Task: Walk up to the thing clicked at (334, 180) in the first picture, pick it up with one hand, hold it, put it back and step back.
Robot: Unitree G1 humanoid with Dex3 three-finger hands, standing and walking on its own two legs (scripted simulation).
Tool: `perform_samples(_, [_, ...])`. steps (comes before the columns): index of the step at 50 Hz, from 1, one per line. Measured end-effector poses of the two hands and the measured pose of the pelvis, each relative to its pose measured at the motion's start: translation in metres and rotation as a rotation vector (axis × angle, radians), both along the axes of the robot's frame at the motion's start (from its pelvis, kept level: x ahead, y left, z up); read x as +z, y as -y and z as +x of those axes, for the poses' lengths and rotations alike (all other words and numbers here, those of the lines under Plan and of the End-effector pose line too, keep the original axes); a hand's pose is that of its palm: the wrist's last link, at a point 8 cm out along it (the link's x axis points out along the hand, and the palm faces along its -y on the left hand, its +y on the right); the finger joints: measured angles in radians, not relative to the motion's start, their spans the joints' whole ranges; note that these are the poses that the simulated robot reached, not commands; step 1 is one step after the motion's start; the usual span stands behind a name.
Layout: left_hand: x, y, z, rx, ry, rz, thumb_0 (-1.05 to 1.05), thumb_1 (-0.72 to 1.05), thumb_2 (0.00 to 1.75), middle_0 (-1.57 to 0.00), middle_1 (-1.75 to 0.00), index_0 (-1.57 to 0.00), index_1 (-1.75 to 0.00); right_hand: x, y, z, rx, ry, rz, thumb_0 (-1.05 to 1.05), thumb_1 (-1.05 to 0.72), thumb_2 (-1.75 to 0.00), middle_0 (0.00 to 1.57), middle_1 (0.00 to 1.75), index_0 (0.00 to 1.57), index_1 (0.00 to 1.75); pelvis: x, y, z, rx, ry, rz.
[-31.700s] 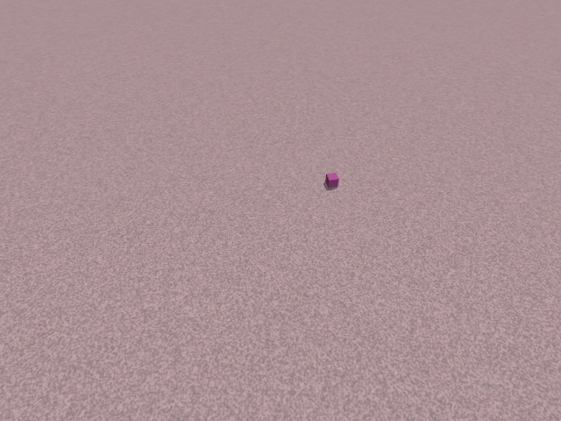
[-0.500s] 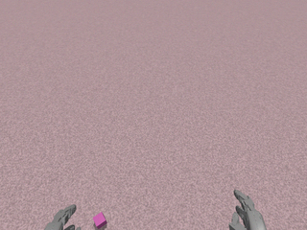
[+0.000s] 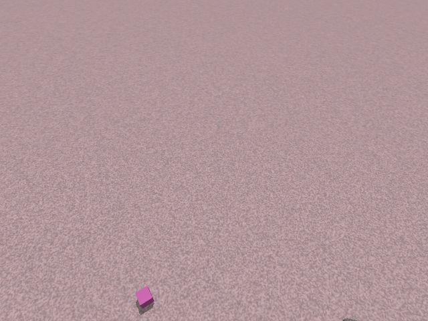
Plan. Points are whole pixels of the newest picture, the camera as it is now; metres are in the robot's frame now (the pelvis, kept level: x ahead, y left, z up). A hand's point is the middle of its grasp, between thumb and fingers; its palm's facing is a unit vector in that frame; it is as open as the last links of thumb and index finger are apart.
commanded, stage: stand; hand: left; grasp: from above
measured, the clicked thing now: (144, 297) +0.38 +0.28 -0.72
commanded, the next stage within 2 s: none
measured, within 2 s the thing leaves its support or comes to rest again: neither
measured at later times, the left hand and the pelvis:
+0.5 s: hand out of the picture +0.04 +0.25 -0.13, palm faces +0.04 -0.94 -0.34, open 7.4 cm; pelvis -0.01 +0.01 +0.03, yaw +0 degrees
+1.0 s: hand out of the picture +0.04 +0.24 -0.13, palm faces +0.02 -0.94 -0.33, open 7.4 cm; pelvis +0.00 -0.01 +0.03, yaw +0 degrees
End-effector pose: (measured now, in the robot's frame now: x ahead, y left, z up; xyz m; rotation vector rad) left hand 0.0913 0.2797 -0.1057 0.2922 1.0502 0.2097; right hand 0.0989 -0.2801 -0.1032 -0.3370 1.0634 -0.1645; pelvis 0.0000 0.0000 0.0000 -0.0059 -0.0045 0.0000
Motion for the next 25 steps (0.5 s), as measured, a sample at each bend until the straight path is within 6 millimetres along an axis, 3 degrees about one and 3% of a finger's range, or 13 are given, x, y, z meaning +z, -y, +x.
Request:
perform_samples(11, [-0.002, -0.005, -0.050, 0.064, -0.166, -0.031, 0.00, 0.90, 0.90, -0.20, -0.30, -0.20, -0.30, 0.005, -0.013, -0.022, -0.048, -0.097, 0.025, 0.01, -0.90, -0.90, 0.21, 0.30, 0.20, 0.30, 0.020, -0.007, 0.002, 0.002, 0.042, -0.006])
perform_samples(25, [0.010, -0.014, -0.061, 0.076, -0.196, -0.007, 0.00, 0.90, 0.90, -0.20, -0.30, -0.20, -0.30, 0.009, -0.014, -0.032, -0.066, -0.119, 0.043, 0.01, -0.90, -0.90, 0.21, 0.30, 0.20, 0.30, 0.030, -0.008, -0.007, 0.005, 0.073, 0.001])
